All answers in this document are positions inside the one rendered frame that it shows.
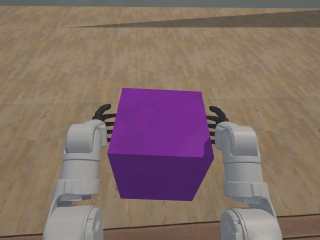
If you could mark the carton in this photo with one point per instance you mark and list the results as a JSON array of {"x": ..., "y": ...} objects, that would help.
[{"x": 160, "y": 146}]

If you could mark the robot right upper arm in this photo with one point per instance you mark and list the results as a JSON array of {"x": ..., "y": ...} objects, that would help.
[{"x": 249, "y": 223}]

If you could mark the robot left hand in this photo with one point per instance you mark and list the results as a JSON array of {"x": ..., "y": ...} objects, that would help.
[{"x": 99, "y": 116}]

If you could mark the right robot forearm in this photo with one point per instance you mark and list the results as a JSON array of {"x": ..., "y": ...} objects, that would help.
[{"x": 242, "y": 166}]

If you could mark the robot right hand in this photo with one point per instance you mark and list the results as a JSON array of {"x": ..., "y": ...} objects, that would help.
[{"x": 221, "y": 118}]

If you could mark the left robot forearm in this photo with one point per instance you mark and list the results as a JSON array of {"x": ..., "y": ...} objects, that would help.
[{"x": 80, "y": 166}]

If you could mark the robot left upper arm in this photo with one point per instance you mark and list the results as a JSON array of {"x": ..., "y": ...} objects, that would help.
[{"x": 75, "y": 222}]

